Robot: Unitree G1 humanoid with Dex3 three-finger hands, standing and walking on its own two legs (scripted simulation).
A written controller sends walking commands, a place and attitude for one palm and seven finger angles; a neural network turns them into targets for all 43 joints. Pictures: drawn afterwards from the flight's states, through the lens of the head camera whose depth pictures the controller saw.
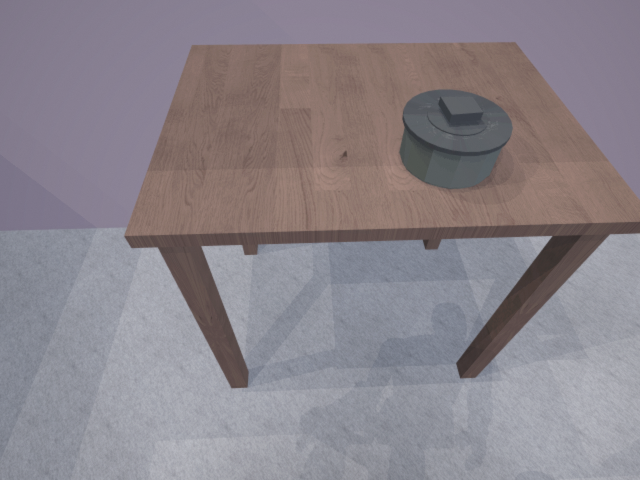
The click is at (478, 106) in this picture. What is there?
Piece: lid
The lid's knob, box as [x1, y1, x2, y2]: [438, 94, 482, 122]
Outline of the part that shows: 470,94 440,96 438,104 449,122 480,119 482,111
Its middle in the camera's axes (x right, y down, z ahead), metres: +0.22 -0.21 +0.62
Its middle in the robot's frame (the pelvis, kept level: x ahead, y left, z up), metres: +0.64 -0.19 +0.12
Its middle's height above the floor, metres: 0.89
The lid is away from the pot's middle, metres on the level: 0.00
